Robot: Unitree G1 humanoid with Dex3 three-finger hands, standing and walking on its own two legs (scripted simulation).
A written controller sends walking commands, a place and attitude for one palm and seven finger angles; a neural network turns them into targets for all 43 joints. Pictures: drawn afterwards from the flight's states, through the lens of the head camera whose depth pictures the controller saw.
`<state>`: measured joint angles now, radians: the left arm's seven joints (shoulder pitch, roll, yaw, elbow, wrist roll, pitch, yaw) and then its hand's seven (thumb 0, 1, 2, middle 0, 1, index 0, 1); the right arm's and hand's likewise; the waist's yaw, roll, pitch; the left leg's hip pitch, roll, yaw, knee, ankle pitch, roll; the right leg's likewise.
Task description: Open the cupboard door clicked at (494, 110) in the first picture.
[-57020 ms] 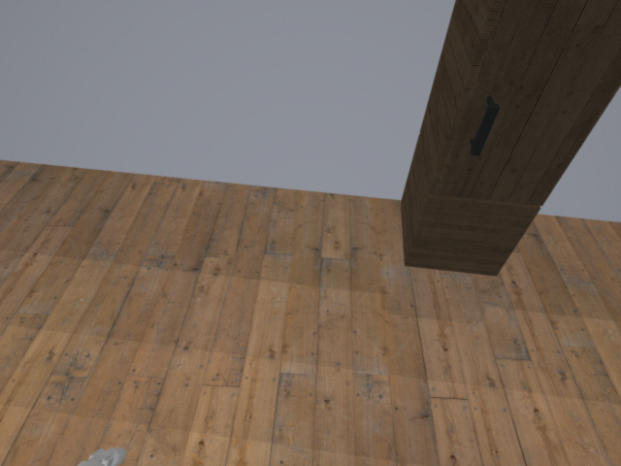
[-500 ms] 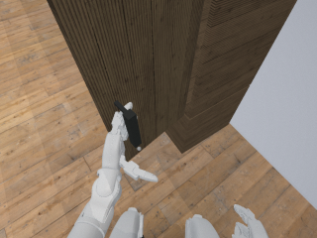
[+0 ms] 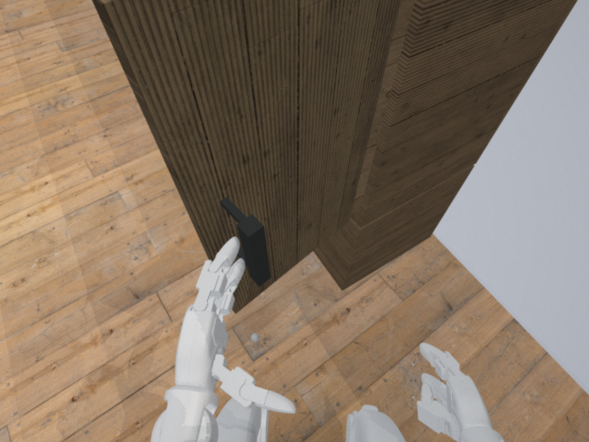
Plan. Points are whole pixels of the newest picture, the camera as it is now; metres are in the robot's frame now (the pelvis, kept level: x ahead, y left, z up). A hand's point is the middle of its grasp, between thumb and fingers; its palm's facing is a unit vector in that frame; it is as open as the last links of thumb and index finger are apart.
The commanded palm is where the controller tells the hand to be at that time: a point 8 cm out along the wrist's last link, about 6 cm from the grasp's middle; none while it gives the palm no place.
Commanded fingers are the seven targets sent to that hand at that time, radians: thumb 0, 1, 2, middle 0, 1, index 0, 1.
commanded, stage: slide the hand sideways off the handle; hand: left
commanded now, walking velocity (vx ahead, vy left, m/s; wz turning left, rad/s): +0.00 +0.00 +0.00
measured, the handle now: (246, 243) +0.37 +0.10 +0.03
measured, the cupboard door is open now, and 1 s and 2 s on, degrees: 100 100 100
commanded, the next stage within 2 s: draw the hand back to the body in 0.48 s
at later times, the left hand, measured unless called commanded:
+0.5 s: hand (224, 376) +0.20 +0.10 +0.04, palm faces +0.01 -1.00 -0.03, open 16.3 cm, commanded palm +0.18 +0.15 +0.04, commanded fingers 0.00 -0.50 0.30 -0.15 -0.30 -0.15 -0.30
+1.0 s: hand (160, 368) +0.19 +0.14 +0.11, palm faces +0.02 -1.00 -0.06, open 16.3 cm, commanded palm +0.16 +0.20 +0.12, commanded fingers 0.00 -0.43 0.33 -0.15 -0.30 -0.15 -0.30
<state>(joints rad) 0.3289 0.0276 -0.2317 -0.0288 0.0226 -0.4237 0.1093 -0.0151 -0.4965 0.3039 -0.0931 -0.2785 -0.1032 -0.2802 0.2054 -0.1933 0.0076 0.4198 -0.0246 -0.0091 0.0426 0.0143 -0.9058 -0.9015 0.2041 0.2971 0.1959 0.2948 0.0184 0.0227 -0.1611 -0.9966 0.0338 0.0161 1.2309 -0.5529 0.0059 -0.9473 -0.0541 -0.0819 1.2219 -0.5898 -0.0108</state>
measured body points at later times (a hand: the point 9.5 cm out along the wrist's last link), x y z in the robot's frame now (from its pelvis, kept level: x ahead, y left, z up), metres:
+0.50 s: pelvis -0.01 -0.02 -0.01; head +0.07 -0.03 +0.43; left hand +0.19 +0.15 +0.04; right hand +0.18 -0.24 -0.10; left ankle +0.02 +0.11 -0.63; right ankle +0.00 -0.12 -0.63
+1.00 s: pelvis +0.00 -0.02 +0.03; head +0.03 -0.02 +0.48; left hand +0.18 +0.20 +0.12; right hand +0.17 -0.24 -0.04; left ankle +0.02 +0.11 -0.63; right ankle +0.00 -0.12 -0.63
